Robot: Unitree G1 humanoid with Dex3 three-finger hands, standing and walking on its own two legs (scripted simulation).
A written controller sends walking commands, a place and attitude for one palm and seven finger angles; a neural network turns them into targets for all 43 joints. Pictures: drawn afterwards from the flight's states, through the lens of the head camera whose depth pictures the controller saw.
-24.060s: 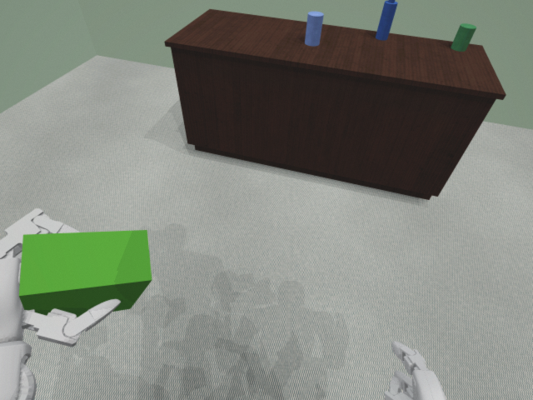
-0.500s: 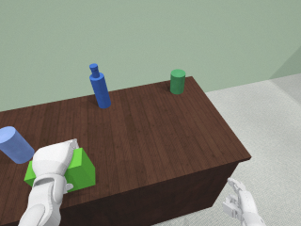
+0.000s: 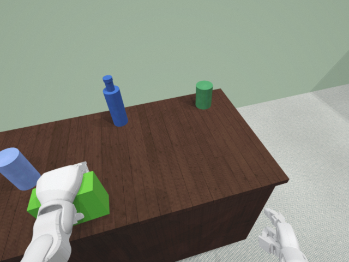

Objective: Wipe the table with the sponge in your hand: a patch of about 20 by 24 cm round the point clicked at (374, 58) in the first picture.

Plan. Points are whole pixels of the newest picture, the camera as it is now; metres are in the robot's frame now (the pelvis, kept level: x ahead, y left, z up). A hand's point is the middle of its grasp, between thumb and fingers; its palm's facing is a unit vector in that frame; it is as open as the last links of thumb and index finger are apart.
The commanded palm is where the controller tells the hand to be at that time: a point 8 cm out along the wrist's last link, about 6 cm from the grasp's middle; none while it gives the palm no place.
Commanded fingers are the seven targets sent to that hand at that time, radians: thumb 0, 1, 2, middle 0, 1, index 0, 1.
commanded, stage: move the sponge above the wiping area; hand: left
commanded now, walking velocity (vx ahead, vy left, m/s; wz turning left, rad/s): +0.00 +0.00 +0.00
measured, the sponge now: (76, 205) +0.21 +0.30 +0.00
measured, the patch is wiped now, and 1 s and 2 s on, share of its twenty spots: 0.00 0.00 0.00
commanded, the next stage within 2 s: lower the sponge onto the table in 0.46 s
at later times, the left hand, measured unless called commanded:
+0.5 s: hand (72, 197) +0.22 +0.30 +0.02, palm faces -0.09 -0.12 -0.99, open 9.7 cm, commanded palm +0.21 +0.29 +0.10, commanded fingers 0.00 0.10 1.30 -1.20 -1.60 -1.20 -1.60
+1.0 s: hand (78, 200) +0.21 +0.29 +0.02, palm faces -0.09 -0.14 -0.99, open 9.7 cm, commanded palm +0.20 +0.28 +0.09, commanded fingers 0.00 0.10 1.30 -1.20 -1.60 -1.20 -1.60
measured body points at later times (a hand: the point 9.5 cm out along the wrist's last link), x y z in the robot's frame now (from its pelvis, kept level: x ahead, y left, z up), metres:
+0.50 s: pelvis +0.00 +0.00 +0.00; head +0.00 -0.03 +0.45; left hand +0.22 +0.30 +0.08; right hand +0.24 -0.22 -0.09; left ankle +0.00 +0.12 -0.74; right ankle +0.01 -0.11 -0.74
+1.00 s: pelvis +0.01 +0.00 +0.00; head +0.00 -0.02 +0.45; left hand +0.22 +0.29 +0.07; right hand +0.26 -0.20 -0.08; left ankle +0.00 +0.12 -0.74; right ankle +0.01 -0.11 -0.74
